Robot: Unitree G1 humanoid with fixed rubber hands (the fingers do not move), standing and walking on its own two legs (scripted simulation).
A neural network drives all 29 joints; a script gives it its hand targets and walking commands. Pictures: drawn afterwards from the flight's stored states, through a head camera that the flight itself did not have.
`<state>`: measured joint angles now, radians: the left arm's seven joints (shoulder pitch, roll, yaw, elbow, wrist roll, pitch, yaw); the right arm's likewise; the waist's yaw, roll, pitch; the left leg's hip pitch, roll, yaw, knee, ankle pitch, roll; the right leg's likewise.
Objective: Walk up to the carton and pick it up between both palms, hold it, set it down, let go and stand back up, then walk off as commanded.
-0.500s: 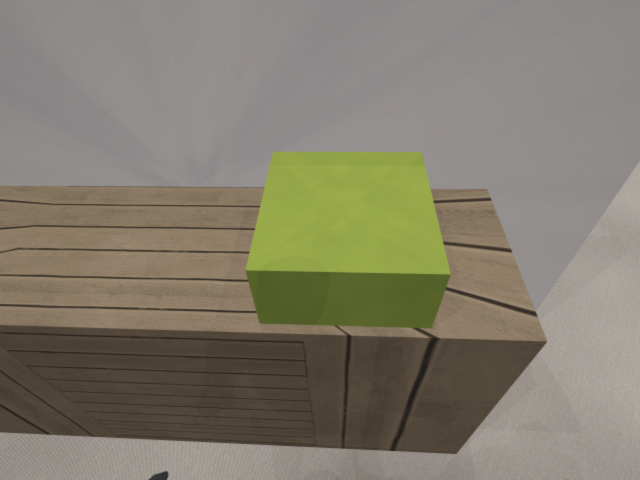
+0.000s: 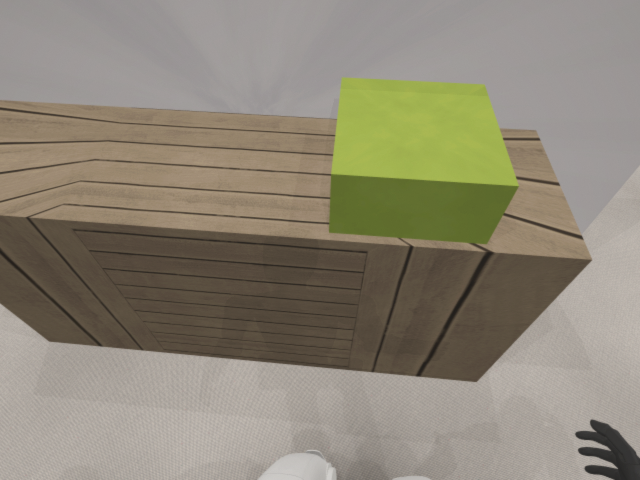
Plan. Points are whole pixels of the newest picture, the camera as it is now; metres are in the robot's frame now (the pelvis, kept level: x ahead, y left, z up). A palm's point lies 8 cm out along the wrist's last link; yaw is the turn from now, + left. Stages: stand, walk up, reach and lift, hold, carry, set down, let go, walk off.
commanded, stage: walk off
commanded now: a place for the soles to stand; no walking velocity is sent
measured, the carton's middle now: (409, 155) +0.69 -0.15 -0.03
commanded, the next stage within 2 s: none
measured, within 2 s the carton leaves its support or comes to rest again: neither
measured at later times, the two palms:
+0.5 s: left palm out of the picture -0.04 +0.37 -0.14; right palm out of the picture -0.11 -0.25 -0.04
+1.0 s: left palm out of the picture -0.18 +0.24 -0.08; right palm out of the picture -0.21 -0.40 -0.13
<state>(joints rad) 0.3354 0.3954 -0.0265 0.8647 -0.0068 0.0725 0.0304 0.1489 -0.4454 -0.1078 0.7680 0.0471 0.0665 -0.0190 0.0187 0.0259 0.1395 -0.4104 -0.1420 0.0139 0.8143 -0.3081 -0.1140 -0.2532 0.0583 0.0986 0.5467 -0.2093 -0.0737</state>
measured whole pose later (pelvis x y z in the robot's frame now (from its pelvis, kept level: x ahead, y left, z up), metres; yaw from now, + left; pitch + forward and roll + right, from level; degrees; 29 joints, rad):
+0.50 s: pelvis -0.16 +0.08 +0.01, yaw -3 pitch -4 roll -4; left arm 0.13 0.45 0.00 0.85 -0.01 0.08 0.01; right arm 0.23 -0.33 -0.11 0.82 0.05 0.04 -0.04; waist 0.02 -0.11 0.21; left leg -0.26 -0.01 -0.12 0.65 -0.32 0.02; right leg -0.47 0.14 0.16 1.07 -0.44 0.00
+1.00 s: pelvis -0.27 -0.06 +0.00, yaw -6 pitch -8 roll +4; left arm 0.20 0.36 0.00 0.85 0.00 0.08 -0.03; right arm 0.19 -0.46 -0.11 0.83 0.05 0.06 -0.04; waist 0.02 0.05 0.23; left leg -0.39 -0.14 -0.20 1.09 -0.47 0.02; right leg -0.35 0.09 0.15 0.75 -0.27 -0.02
